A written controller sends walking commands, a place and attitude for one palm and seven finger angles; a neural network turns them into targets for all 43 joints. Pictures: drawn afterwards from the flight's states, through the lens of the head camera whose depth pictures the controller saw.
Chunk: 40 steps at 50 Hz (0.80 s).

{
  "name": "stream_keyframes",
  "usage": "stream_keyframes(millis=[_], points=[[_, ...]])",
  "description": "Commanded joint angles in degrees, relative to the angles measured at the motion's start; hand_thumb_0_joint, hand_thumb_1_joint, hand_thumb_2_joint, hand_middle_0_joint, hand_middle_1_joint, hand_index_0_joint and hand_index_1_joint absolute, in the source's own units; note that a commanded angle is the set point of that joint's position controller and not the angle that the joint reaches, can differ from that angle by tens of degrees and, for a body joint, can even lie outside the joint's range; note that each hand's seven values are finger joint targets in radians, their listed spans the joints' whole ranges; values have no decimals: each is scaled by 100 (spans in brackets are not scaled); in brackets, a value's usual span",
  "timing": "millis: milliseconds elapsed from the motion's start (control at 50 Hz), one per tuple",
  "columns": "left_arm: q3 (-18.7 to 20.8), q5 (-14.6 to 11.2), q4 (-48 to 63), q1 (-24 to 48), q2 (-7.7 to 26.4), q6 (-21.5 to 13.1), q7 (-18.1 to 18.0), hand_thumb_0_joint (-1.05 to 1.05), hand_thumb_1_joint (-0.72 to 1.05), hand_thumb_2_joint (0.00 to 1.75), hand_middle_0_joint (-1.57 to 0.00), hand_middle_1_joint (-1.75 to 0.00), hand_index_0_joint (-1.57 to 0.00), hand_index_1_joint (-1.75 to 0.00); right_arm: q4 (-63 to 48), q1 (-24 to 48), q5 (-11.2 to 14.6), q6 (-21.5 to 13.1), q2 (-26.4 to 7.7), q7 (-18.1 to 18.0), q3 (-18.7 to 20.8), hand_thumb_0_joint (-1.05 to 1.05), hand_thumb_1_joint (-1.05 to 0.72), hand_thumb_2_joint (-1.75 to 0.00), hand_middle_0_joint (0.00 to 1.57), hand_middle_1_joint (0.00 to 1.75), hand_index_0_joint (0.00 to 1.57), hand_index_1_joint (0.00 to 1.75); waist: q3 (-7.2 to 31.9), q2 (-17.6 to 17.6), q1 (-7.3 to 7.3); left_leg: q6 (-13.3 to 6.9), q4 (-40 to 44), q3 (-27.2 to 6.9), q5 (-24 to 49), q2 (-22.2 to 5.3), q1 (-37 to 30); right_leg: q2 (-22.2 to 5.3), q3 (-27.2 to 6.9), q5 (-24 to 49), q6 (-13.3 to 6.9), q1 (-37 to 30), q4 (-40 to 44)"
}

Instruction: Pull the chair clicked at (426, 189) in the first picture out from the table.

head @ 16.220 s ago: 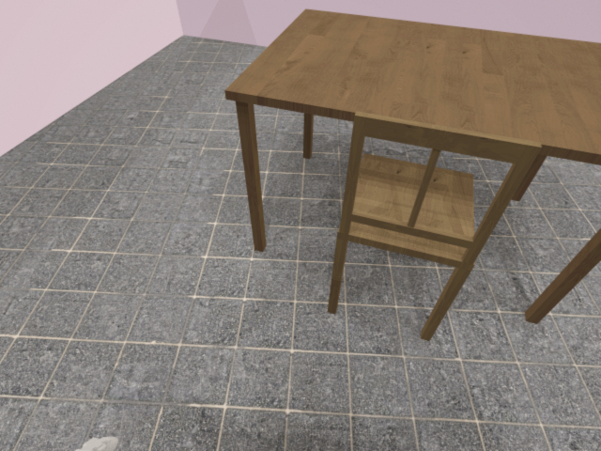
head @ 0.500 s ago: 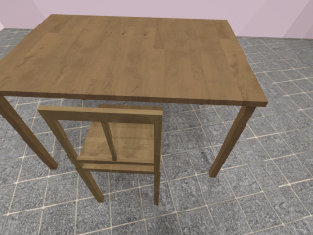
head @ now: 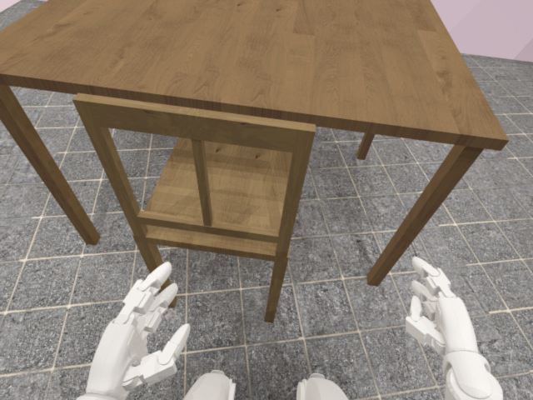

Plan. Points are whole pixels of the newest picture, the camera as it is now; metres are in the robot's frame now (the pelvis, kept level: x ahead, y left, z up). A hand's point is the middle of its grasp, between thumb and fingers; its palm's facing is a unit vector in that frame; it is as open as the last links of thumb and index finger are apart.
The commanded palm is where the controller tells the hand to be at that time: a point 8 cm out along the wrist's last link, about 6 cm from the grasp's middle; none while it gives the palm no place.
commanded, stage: raise the hand toward the chair's back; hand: left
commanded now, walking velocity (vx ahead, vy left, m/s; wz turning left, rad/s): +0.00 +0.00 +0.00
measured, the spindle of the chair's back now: (203, 186) +0.49 +0.17 +0.00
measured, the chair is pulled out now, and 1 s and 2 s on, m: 0.00 0.00 0.00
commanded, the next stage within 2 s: aim the fingers beside a spindle in 1.66 s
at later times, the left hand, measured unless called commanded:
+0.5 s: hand (139, 322) +0.21 +0.19 +0.05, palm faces -0.02 -1.00 -0.05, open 13.8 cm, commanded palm +0.18 +0.24 +0.05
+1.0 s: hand (125, 294) +0.23 +0.21 +0.06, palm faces -0.02 -1.00 -0.06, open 16.8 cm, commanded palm +0.22 +0.27 +0.07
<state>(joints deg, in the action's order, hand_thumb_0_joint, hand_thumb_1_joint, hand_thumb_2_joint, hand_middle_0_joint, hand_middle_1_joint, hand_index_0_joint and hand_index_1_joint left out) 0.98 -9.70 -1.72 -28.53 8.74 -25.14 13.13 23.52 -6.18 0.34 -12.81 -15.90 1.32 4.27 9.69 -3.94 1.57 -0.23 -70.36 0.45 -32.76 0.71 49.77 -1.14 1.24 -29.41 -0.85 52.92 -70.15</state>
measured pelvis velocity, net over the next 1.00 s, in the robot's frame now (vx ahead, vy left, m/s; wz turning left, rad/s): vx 0.01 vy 0.01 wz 0.02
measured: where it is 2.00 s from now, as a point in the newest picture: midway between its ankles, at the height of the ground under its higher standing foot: outside the picture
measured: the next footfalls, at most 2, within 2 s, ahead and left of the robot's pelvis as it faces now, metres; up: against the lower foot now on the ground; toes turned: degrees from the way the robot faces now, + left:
none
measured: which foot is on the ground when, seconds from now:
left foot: down 0.00-1.00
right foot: down 0.00-1.00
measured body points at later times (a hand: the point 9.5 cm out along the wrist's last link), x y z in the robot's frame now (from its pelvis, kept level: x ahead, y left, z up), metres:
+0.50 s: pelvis -0.01 +0.01 +0.00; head +0.05 +0.02 +0.44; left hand +0.20 +0.24 +0.05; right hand +0.15 -0.24 -0.08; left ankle +0.02 +0.12 -0.64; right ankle +0.05 -0.11 -0.64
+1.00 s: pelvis +0.01 +0.01 +0.01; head +0.07 +0.03 +0.46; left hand +0.23 +0.27 +0.07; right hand +0.22 -0.20 -0.05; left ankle +0.02 +0.12 -0.64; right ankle +0.05 -0.11 -0.64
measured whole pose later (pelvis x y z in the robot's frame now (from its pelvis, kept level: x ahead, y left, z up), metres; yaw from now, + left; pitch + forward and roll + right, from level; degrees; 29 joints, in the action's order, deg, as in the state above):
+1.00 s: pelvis +0.01 +0.01 +0.01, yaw +1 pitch +15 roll -3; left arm 10.5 -15.3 1.7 -20.2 15.6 -17.9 17.2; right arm 28.4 -11.7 0.9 -11.0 -12.3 -2.7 -2.4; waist 8.6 1.0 0.6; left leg -0.8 -69.0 -2.7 -32.6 0.3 50.9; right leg -0.6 4.4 -28.2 -0.4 51.2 -65.0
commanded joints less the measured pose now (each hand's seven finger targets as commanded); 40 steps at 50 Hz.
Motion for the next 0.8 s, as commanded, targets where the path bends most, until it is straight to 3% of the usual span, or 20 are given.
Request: stream_keyframes(millis=[0, 20, 60, 80, 120, 180, 240, 260, 280, 300, 340, 360, 400, 440, 560, 600, 680, 780], points=[[336, -146, 3005, 789, 658, -591, -411, 0, 36, 67, -15, -22, -15, -22, -780, -270, -13, -87, -420, -191, -54, 0, -90, -90, 20, 30, 20, 30, 1044, 992, -235, -138, 894, -233, 1211, 5, -402, 172, -37, 831, -182, -572, 1043], [224, -134, 3061, 893, 638, -680, -365, 0, 34, 66, -14, -21, -14, -21, -705, -315, -22, -113, -423, -223, -98, 0, -90, -90, 20, 30, 20, 30, 1000, 1058, -316, -146, 800, -274, 1236, -6, -370, 176, -27, 821, -175, -450, 1038], [2, -134, 2804, 1187, 602, -705, -126, 0, 29, 64, -14, -20, -14, -20, -527, -300, -31, -189, -497, -289, -189, 0, -90, -90, 20, 30, 20, 30, 774, 856, -545, -175, 651, -394, 1000, -52, -213, 229, 39, 531, -159, -104, 1011], [-43, -145, 2538, 1104, 577, -633, 8, 0, 27, 63, -14, -20, -14, -20, -456, -298, -13, -226, -494, -321, -202, 0, -90, -90, 20, 30, 20, 30, 730, 768, -567, -172, 634, -399, 782, -48, -98, 221, 60, 302, -137, -43, 1064], [63, -226, 2070, 745, 662, -307, 260, 0, 22, 61, -13, -19, -13, -19, -409, -277, 40, -258, -507, -388, -224, 0, -90, -90, 20, 30, 20, 30, 749, 598, -481, -155, 707, -397, 410, -22, 151, 189, 45, -120, -109, -176, 1200], [569, -376, 1774, 393, 966, 353, 437, 0, 15, 58, -13, -18, -13, -18, -483, -166, 139, -200, -472, -460, -245, 0, -90, -90, 20, 30, 20, 30, 1060, 377, -219, -142, 853, -327, 309, 35, 295, 125, -53, -474, -88, -641, 1414], [1004, -567, 1980, 426, 1085, 664, 265, 0, 8, 55, -12, -17, -12, -17, -514, -69, 151, -162, -340, -522, -247, 0, -90, -90, 20, 30, 20, 30, 1275, 271, -36, -138, 934, -268, 553, 56, 296, 67, -164, -448, -64, -1081, 1574], [1213, -605, 1849, 291, 1206, 702, 173, 0, 6, 54, -12, -17, -12, -17, -481, -2, 140, -150, -330, -535, -248, 0, -90, -90, 20, 30, 20, 30, 1187, 224, 53, -114, 995, -304, 594, 34, 293, 111, -104, -457, -99, -1111, 1531], [1060, -620, 2126, 403, 1032, 612, 101, 0, 4, 53, -11, -16, -11, -16, -506, -56, 134, -182, -302, -531, -265, 0, -90, -90, 20, 30, 20, 30, 1234, 309, 9, -129, 1022, -303, 693, 31, 188, 105, -50, -286, -90, -1065, 1494], [1099, -620, 2128, 431, 1064, 538, 15, 0, 1, 52, -11, -16, -11, -16, -461, -92, 118, -201, -286, -524, -256, 0, -90, -90, 20, 30, 20, 30, 1139, 410, 5, -119, 1034, -287, 695, 31, 189, 98, -59, -288, -94, -1040, 1510], [1038, -580, 2075, 503, 1017, 317, -107, 0, -3, 50, -11, -15, -11, -15, -357, -169, 92, -263, -297, -508, -243, 0, -90, -90, 20, 30, 20, 30, 1018, 283, -88, -122, 1019, -306, 700, 12, 213, 102, -25, -287, -90, -926, 1491], [1056, -564, 1926, 506, 1053, 230, -111, 0, -6, 49, -10, -15, -10, -15, -340, -138, 84, -277, -328, -513, -231, 0, -90, -90, 20, 30, 20, 30, 890, 181, -95, -116, 1000, -309, 640, 7, 307, 114, -38, -390, -103, -884, 1490], [901, -511, 1858, 466, 973, 71, -62, 0, -10, 47, -10, -14, -10, -14, -318, -220, 96, -323, -382, -491, -219, 0, -90, -90, 20, 30, 20, 30, 775, 474, -156, -109, 1056, -280, 465, 21, 259, 89, -30, -531, -111, -712, 1500], [871, -516, 1762, 475, 978, 7, -14, 0, -15, 45, -10, -14, -10, -14, -288, -296, 110, -357, -451, -501, -185, 0, -90, -90, 20, 30, 20, 30, 781, 384, -218, -125, 1099, -297, 443, 20, 199, 88, 0, -462, -100, -680, 1516], [1145, -538, 1904, 486, 1248, 61, -14, 0, -29, 39, -8, -11, -8, -11, -325, -376, 111, -312, -521, -513, -132, 0, -90, -90, 20, 30, 20, 30, 1002, 730, -122, -99, 1277, -321, 974, 9, -208, 139, 174, 280, -139, -905, 1358], [1132, -531, 1971, 488, 1189, 35, -52, 0, -34, 37, -8, -11, -8, -11, -318, -387, 106, -286, -501, -498, -123, 0, -90, -90, 20, 30, 20, 30, 1042, 820, -124, -74, 1303, -330, 1235, -9, -399, 143, 230, 564, -140, -914, 1307], [1065, -499, 1739, 622, 1121, 79, -30, 0, -43, 33, -7, -9, -7, -9, -340, -397, 91, -191, -518, -467, -150, 0, -90, -90, 20, 30, 20, 30, 826, 695, -225, -71, 1312, -338, 1215, -14, -374, 175, 254, 608, -121, -846, 1352], [1173, -537, 1694, 893, 1261, 196, 202, 0, -50, 30, -6, -8, -6, -8, -365, -449, 91, -140, -545, -485, -193, 0, -90, -90, 20, 30, 20, 30, 1025, 778, -227, -61, 1281, -335, 1498, -15, -545, 172, 245, 947, -127, -991, 1345]])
